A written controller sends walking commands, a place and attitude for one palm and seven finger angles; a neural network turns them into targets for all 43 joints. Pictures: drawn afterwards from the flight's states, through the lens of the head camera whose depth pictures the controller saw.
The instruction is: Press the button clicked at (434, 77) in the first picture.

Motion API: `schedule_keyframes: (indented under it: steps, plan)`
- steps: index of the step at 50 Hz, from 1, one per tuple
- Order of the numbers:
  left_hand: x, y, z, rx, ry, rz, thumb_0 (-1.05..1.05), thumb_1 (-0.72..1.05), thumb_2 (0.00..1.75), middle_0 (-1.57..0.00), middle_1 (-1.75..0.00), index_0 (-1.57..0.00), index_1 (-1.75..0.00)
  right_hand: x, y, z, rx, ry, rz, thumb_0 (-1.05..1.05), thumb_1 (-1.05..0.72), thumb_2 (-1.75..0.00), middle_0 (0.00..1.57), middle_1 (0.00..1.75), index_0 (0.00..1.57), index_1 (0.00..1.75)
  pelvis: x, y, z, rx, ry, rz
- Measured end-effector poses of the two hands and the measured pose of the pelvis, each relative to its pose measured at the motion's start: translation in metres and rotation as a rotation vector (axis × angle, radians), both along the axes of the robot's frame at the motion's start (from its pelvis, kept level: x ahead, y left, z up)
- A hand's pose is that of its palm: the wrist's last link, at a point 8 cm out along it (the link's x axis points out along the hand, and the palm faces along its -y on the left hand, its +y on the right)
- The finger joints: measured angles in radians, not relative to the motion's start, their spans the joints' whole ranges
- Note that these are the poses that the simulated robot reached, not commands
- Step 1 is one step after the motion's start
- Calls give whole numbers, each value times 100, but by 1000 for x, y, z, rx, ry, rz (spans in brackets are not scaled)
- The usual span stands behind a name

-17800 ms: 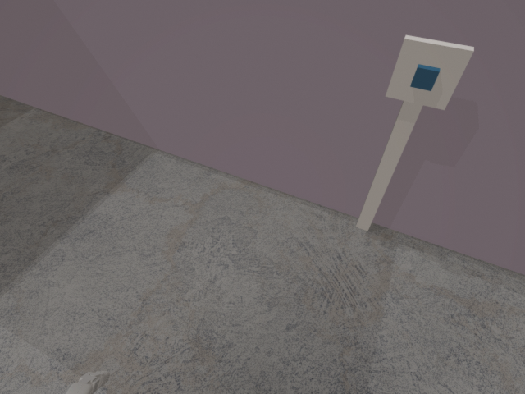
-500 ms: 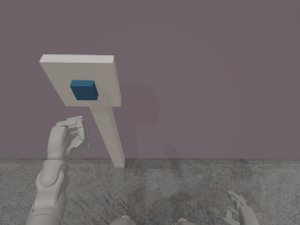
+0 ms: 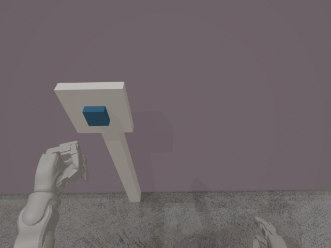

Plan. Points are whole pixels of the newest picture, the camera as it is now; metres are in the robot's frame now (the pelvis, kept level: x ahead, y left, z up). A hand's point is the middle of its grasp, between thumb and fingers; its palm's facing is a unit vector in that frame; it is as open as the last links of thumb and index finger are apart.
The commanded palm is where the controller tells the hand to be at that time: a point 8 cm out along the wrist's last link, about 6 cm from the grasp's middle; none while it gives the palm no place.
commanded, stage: draw the hand back to the body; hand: left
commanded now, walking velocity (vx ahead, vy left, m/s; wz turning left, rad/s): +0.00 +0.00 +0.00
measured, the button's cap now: (97, 115) +0.46 +0.22 +0.06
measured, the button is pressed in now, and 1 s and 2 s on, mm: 0 0 0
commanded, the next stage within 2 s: step back with the hand held close in 1.10 s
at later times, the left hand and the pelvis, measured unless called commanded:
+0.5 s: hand (41, 177) +0.22 +0.23 +0.15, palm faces +0.34 -0.88 -0.33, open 3.1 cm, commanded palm +0.18 +0.28 +0.17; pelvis +0.01 +0.01 +0.03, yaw +0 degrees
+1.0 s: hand (0, 181) +0.19 +0.26 +0.20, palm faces +0.43 -0.82 -0.38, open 3.1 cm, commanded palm +0.14 +0.30 +0.21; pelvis +0.01 +0.02 +0.04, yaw +0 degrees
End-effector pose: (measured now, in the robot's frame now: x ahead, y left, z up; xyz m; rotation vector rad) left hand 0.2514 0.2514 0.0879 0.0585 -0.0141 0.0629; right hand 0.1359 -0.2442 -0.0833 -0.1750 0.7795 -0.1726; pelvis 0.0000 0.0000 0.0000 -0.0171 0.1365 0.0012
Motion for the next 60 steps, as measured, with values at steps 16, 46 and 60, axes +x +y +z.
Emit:
schedule_keyframes:
  steps: [16,46,60]
  plan:
    - [-48,14,47,224,36,212,2,90,90,-130,-150,-130,-150,42,15,39,-12,-148,58,2,-90,-90,20,30,20,30,3,-1,23,8,-115,6]
    - [-101,40,136,410,-158,346,2,90,90,-130,-150,-130,-150,61,45,50,15,-158,132,2,-90,-90,20,30,20,30,17,15,38,4,-213,-6]
    - [-108,37,127,371,-144,340,2,89,90,-130,-150,-130,-150,45,42,52,-5,-149,125,2,-90,-90,20,30,20,30,6,14,39,4,-231,-8]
